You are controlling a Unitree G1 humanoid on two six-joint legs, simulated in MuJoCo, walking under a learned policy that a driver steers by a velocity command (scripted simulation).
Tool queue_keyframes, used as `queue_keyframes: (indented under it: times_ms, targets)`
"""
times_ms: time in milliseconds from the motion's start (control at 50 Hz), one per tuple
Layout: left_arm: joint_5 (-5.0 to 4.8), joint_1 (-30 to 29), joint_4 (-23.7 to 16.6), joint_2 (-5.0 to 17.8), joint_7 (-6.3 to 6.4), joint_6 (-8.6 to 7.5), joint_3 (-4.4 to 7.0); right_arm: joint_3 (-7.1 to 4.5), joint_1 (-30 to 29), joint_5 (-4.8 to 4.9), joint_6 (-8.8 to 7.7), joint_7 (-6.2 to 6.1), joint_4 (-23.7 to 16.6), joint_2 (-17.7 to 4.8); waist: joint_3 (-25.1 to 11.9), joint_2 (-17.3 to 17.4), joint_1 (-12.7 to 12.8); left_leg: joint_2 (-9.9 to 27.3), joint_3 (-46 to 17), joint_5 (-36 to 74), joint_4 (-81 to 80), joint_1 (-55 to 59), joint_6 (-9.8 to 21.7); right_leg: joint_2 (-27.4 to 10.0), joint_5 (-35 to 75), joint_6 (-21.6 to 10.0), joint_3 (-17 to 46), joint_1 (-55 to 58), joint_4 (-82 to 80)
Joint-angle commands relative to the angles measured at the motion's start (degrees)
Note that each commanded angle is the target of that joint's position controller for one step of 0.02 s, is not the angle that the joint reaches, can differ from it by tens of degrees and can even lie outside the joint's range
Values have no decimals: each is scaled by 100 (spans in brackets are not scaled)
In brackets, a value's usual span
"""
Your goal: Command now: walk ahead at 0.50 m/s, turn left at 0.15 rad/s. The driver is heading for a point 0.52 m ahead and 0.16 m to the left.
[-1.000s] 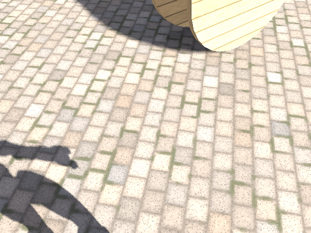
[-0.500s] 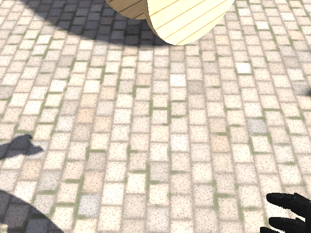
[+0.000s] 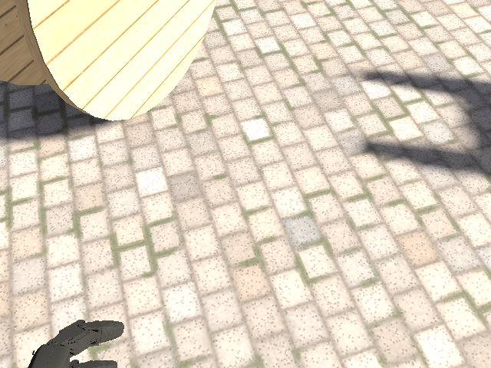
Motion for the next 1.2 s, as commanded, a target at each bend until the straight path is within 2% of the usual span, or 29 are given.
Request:
queue_keyframes:
  times_ms: [20,60,140,260,340,380,420,460,480,500,520,540,560,580,620,680,740,800,900,920,940,960,980,1000,1040,1080,1140,1180,1200]
  targets:
    - [-22,1748,167,1009,72,-42,364,-138,-550,146,-207,16,-738,-837,-1384,-646,1002,210,-555,215,2153,-3402,152,-1930,-222,-1084,2618,3805,-1753]
    - [-2,1162,211,630,37,-139,269,-168,-511,-2,-75,-37,-654,-689,-762,-575,564,564,-532,958,1610,-2851,99,-1477,177,-837,1600,2533,-2198]
    - [58,873,430,583,59,-361,320,-132,-355,0,201,-80,-573,-312,-383,-394,263,597,-615,1666,1280,-2616,-56,-1389,749,-846,631,1845,-2863]
    - [43,1098,733,828,204,-328,413,-56,-1311,-79,144,73,-877,-137,16,-199,531,458,-333,3224,-694,-2844,-30,-1255,1060,-638,-462,2231,-3033]
    - [-74,1451,971,1013,233,-194,499,-16,-1970,-78,147,209,-1209,-145,272,-85,769,405,-64,2977,-1408,-3132,184,-1524,1231,-588,-701,2998,-2854]
    - [-138,1491,1046,1101,239,-100,537,-34,-2103,-80,153,269,-1359,-205,262,-136,741,303,123,2502,-1585,-3152,346,-1620,1835,-507,-805,3398,-2533]
    - [-176,1388,1037,1275,271,-11,581,-122,-1869,-72,181,291,-1422,-368,-74,-325,508,-56,483,1915,-1597,-2533,566,-1603,3762,-374,-960,3585,-1792]
    - [-231,1211,988,1318,298,85,568,-388,-555,-28,215,229,-1152,-796,-852,-316,-277,-603,728,1879,-1921,-675,909,-1314,4764,-111,-1199,3154,121]
    - [-137,1291,911,1138,324,48,483,-603,391,-15,275,114,-921,-1276,-1373,148,-666,-277,-131,2017,-2088,1079,1199,-1059,3264,181,-1194,1847,1815]
    - [76,1801,603,248,257,-97,220,-684,212,22,247,57,-976,-1891,-1701,1695,92,1186,-3430,1037,-2651,2761,2261,170,-2206,604,-705,-771,3857]
    - [-124,1318,535,626,189,-335,225,-547,297,-43,128,108,-1199,-1507,-2496,970,-274,1641,-4965,319,-3562,3183,2540,348,-2639,513,738,-1417,4502]
    - [-338,748,360,931,143,-456,303,-457,127,-86,40,127,-1151,-1153,-1721,643,-366,1537,-4182,702,-3734,2756,2217,55,-2082,372,822,-1895,4383]
    - [-288,696,376,892,176,-517,278,-392,-278,-74,-2,122,-1192,-960,-1161,269,-96,1332,-3333,1794,-3641,1901,1990,-215,-1577,302,756,-1707,3911]
    - [-115,732,481,923,230,-510,311,-324,-734,-101,-8,104,-1271,-734,-831,88,161,1131,-2602,3160,-3530,1082,1804,-425,-1304,355,694,-1298,3466]
    - [-15,979,557,961,233,-351,368,-244,-1011,-216,0,39,-1391,-549,-790,204,439,917,-1844,4955,-3565,223,1705,-556,-1136,474,657,-515,3142]
    - [24,1026,574,591,255,-182,263,-288,-944,-205,-1,-62,-1238,-768,-745,235,533,658,-1066,6206,-3661,-257,1608,-409,-623,664,393,-278,2259]
    - [18,579,517,419,217,-187,166,-270,-908,-156,116,-171,-1138,-748,-812,440,353,254,-502,5897,-3612,-296,1254,-206,621,702,234,55,833]
    - [-34,203,471,492,109,-208,169,-224,-671,-161,187,-217,-977,-710,-897,510,94,366,-631,5238,-3508,4,1127,-70,1484,659,305,296,-37]
    - [98,381,582,698,26,-257,253,-141,-871,-169,234,-184,-816,-587,-791,496,355,649,-1106,5044,-2608,500,960,0,1073,203,360,644,-920]
    - [155,609,653,774,42,-290,273,-109,-806,-170,216,-173,-798,-517,-937,385,444,375,-1007,4944,-2233,378,764,-91,2270,33,426,1302,-1279]
    - [227,727,612,1114,79,-314,326,-75,-559,-284,161,-166,-837,-414,-1267,-84,293,-85,-863,3844,-1606,-136,519,-695,4502,-264,1007,2244,-945]
    - [269,865,653,946,114,-251,263,10,163,-272,138,-169,-665,-171,-1938,-866,142,-433,-768,1794,-693,-942,153,-1562,5432,-1159,1868,3419,-670]
    - [145,1055,744,477,107,-168,159,-2,-43,-234,198,-158,-634,-392,-2107,-1204,426,-503,-710,-639,-18,-1288,-81,-1961,5076,-1560,2508,3453,-998]
    - [44,997,813,333,73,-114,74,-70,-348,-168,306,-154,-726,-613,-1826,-870,458,-366,-814,-1263,253,-1538,-164,-1906,3748,-1461,2636,3145,-1244]
    - [14,460,785,563,89,38,131,-113,-681,-168,543,-228,-721,-547,-1098,-525,330,-117,-688,-868,192,-1644,-338,-1616,1470,-1083,2395,2232,-1697]
    - [65,-52,724,659,132,160,172,-90,-553,-172,667,-278,-576,-364,-778,-721,140,-37,-480,-314,-799,-1014,-388,-1187,224,-732,1881,1341,-2025]
    - [24,-62,839,610,202,274,185,-68,-264,-234,598,-245,-256,-168,-952,-721,51,-236,-69,1502,-2178,74,-233,-748,-636,-484,1190,919,-1946]
    - [28,212,1003,406,202,255,117,-75,-522,-368,563,-233,-335,-307,-814,-433,176,23,-349,1833,-2652,214,-6,-513,-1672,-49,993,714,-1855]
    - [77,318,1026,444,194,250,130,-116,-728,-342,547,-268,-424,-581,-555,-51,391,271,-649,1128,-2855,-304,196,-276,-1866,159,789,807,-1711]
